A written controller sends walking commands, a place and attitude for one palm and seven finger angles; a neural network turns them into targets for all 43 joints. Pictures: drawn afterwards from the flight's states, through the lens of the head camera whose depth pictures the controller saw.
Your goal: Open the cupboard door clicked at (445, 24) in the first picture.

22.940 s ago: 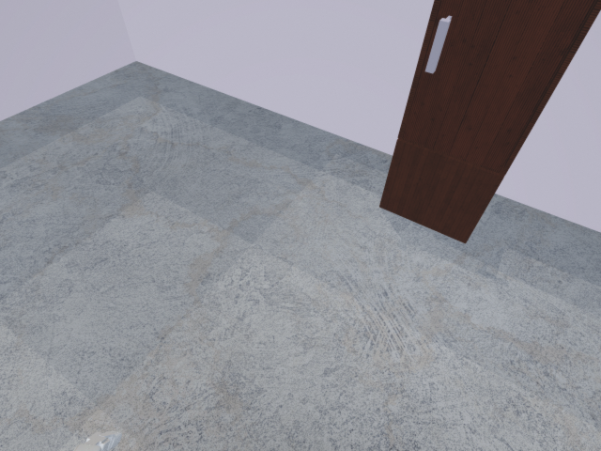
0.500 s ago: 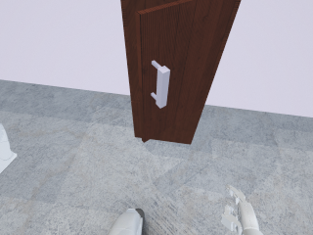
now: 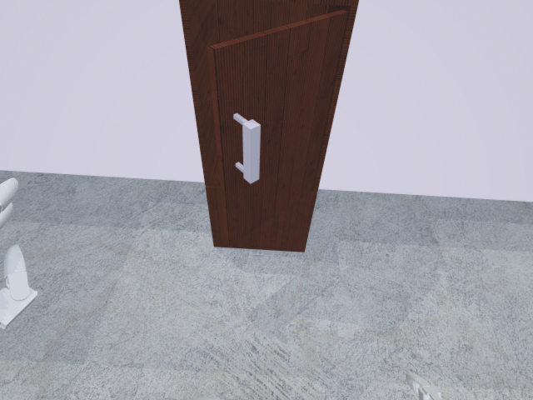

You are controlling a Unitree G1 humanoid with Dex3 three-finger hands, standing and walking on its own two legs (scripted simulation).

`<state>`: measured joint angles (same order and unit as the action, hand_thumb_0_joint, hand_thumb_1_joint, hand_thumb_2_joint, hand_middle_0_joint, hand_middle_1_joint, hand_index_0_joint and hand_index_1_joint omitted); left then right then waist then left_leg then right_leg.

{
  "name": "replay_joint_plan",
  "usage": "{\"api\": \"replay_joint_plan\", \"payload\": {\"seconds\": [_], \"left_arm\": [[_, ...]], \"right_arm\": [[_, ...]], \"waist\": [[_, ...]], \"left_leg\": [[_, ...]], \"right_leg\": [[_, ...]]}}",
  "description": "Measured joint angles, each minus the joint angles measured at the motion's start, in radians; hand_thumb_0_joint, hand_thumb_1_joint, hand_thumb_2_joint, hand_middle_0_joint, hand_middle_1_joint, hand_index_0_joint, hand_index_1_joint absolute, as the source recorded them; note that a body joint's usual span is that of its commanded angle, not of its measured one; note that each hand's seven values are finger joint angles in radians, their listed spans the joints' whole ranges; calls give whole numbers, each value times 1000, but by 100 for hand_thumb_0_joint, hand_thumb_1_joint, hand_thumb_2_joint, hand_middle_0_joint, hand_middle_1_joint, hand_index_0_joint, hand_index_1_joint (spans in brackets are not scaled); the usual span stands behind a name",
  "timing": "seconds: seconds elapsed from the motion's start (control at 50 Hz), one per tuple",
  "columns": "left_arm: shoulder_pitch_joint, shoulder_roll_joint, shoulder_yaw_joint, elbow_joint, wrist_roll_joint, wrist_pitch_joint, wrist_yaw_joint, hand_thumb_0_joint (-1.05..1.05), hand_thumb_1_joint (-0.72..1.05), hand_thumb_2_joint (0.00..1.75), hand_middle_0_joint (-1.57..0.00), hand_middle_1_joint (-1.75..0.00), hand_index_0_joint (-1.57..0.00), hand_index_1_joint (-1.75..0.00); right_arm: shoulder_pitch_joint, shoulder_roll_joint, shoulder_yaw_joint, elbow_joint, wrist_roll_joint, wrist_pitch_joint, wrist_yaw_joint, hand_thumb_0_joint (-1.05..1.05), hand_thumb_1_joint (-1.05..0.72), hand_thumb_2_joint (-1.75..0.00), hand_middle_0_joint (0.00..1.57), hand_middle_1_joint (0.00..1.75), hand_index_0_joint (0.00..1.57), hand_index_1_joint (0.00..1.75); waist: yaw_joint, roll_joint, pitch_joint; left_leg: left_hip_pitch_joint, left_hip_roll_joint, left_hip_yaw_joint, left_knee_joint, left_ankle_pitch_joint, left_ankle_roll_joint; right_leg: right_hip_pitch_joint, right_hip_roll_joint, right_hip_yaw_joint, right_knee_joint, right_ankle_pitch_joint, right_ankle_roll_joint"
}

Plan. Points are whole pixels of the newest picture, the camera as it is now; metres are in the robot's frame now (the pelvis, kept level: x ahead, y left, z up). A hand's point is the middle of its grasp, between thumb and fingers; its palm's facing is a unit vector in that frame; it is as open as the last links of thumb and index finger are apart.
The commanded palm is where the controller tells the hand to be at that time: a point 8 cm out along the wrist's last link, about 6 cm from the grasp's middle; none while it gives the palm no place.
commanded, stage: stop stepping back and stand still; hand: left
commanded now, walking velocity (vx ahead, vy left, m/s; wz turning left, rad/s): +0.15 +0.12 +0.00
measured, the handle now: (245, 148) +0.62 +0.09 +0.03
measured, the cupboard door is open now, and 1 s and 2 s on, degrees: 44 44 44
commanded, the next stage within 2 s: let the arm hang, fingers relaxed in 0.68 s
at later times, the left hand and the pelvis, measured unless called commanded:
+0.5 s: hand (18, 282) +0.20 +0.29 +0.16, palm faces +0.41 -0.75 -0.52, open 7.4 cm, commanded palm +0.14 +0.32 +0.18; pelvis +0.01 +0.02 -0.01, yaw +1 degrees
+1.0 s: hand out of the picture +0.11 +0.26 -0.11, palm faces +0.00 -0.93 -0.37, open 7.4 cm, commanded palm none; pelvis -0.02 +0.03 -0.01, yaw +2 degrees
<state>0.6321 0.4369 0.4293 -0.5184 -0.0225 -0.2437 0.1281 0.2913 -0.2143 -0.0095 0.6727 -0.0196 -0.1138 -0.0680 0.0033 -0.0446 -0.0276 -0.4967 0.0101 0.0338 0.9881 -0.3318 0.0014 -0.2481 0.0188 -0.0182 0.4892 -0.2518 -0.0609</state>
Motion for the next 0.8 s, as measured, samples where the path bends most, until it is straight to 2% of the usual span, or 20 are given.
{"api": "replay_joint_plan", "payload": {"seconds": [0.04,0.1,0.14,0.16,0.22,0.26,0.3,0.34,0.4,0.46,0.48,0.58,0.7,0.78,0.8], "left_arm": [[-34,-14,5,57,5,-4,9,2,89,90,-22,-30,-22,-30],[-95,-45,-12,120,9,11,25,2,89,90,-22,-30,-22,-30],[-119,-69,-30,121,8,21,30,2,89,90,-21,-30,-21,-30],[-131,-73,-33,118,9,24,31,2,89,90,-21,-30,-21,-30],[-132,-53,-28,101,10,27,28,2,89,90,-21,-30,-21,-30],[-122,-33,-22,82,15,28,24,2,89,90,-21,-30,-21,-30],[-112,-23,-20,59,17,25,18,2,89,90,-21,-30,-21,-30],[-92,-15,-14,35,10,12,14,2,89,90,-21,-30,-21,-30],[-69,-17,-14,25,2,0,9,2,89,90,-21,-30,-22,-30],[-52,-26,-11,43,-4,2,9,2,89,90,-22,-30,-22,-30],[-55,-27,-11,55,-5,6,10,1,89,90,-22,-30,-22,-30],[-97,-44,-21,112,-4,43,10,2,89,90,-21,-30,-22,-30],[-105,-44,-52,51,-2,57,7,2,89,90,-21,-30,-21,-30],[-63,-18,-43,5,-8,41,4,2,89,90,-21,-30,-21,-30],[-85,-4,-63,55,8,21,-8,2,89,90,-21,-30,-21,-30]], "right_arm": [[20,-7,-4,12,3,-2,-10,1,-90,-90,21,30,21,30],[37,-24,-11,20,3,-22,-28,1,-90,-90,21,30,21,30],[38,-45,-18,10,-1,-40,-33,1,-90,-90,21,30,21,30],[23,-41,-21,12,-2,-43,-34,1,-90,-90,21,30,21,30],[-13,-4,-9,5,0,-50,-24,1,-90,-90,20,30,20,30],[-27,18,5,-8,-1,-59,-16,1,-90,-90,20,30,20,30],[-42,28,17,-18,0,-63,-5,1,-90,-90,20,30,20,30],[-60,33,22,-25,4,-58,9,1,-90,-90,21,30,21,30],[-79,30,18,-25,11,-38,19,1,-90,-90,21,30,21,30],[-84,15,19,-29,12,-26,15,1,-90,-90,21,30,21,30],[-87,12,17,-26,11,-24,11,1,-90,-90,21,30,21,30],[-96,9,17,-31,10,-19,-5,1,-90,-90,21,30,21,30],[-118,7,16,-60,8,-29,-3,1,-90,-90,21,30,21,30],[-122,11,15,-79,8,-21,0,1,-90,-90,21,30,21,30],[-123,1,7,-60,13,-39,17,1,-90,-90,21,30,21,30]], "waist": [[1,-1,-16],[-4,15,-19],[-12,48,-14],[-16,41,1],[-16,3,28],[-24,4,39],[-27,33,52],[-26,54,54],[-12,69,52],[-6,83,47],[-4,82,49],[18,46,66],[8,30,92],[-8,32,81],[-9,43,67]], "left_leg": [[39,15,17,-96,8,10],[163,30,28,-332,-3,29],[242,41,5,-476,13,44],[241,34,5,-475,57,26],[251,13,30,-451,63,-19],[254,14,26,-445,55,-29],[248,32,11,-431,47,-33],[227,41,1,-403,42,-21],[195,21,-16,-316,-10,-5],[238,14,-17,-428,62,5],[254,13,-17,-457,48,-1],[287,-6,2,-520,72,1],[292,-4,3,-536,89,3],[288,2,3,-539,95,4],[267,0,-4,-525,95,5]], "right_leg": [[1,-11,-2,-16,9,5],[-2,-20,-17,5,-4,16],[-22,-12,-33,58,-32,28],[-33,-22,-31,93,-50,33],[-52,-39,-12,163,-110,58],[-41,-35,-16,148,-71,46],[-23,-16,-32,120,-57,22],[-23,-2,-37,101,-55,10],[-15,3,-31,63,-37,9],[-4,10,-28,38,-25,20],[-4,9,-27,40,-27,25],[13,-9,-8,4,-7,37],[26,-7,-7,-29,18,40],[31,-1,-7,-54,37,40],[16,-3,-15,-45,39,41]]}}
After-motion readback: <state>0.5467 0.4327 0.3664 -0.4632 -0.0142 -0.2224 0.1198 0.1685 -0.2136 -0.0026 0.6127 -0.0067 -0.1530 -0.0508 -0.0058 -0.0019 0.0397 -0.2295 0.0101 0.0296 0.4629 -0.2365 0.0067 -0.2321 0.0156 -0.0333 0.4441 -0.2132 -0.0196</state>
